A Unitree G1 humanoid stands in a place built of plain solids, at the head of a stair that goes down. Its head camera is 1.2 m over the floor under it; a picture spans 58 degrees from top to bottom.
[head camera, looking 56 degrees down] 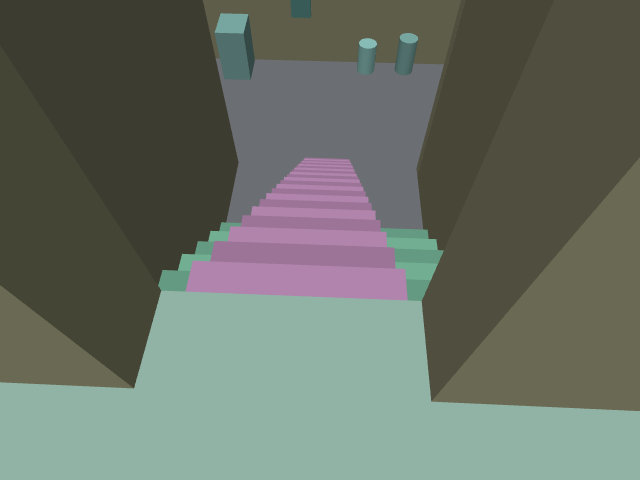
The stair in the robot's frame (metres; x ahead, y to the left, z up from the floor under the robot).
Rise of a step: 0.20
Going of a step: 0.23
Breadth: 0.80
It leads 3 degrees to the right of straight ahead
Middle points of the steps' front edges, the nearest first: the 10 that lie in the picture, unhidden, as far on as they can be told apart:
0.60 0.09 0.00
0.83 0.08 -0.20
1.06 0.07 -0.40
1.29 0.06 -0.61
1.51 0.05 -0.81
1.74 0.04 -1.02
1.97 0.03 -1.22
2.20 0.02 -1.42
2.42 0.01 -1.63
2.65 0.00 -1.83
